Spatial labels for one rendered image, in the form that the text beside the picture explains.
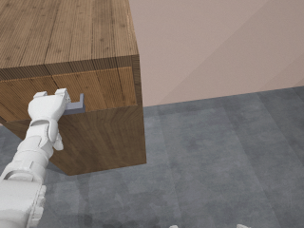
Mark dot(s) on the drawer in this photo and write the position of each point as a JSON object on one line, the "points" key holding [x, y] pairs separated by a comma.
{"points": [[102, 88]]}

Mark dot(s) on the handle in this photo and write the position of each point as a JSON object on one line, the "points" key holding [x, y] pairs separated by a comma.
{"points": [[77, 107]]}

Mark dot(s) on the cabinet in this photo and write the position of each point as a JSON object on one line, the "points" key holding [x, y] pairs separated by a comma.
{"points": [[50, 37]]}

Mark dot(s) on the left robot hand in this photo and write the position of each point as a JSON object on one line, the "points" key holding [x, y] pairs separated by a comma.
{"points": [[51, 106]]}

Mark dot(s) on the robot left upper arm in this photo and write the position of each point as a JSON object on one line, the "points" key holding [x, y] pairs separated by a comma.
{"points": [[21, 203]]}

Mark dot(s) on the left robot forearm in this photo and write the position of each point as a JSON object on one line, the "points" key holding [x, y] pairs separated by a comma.
{"points": [[33, 153]]}

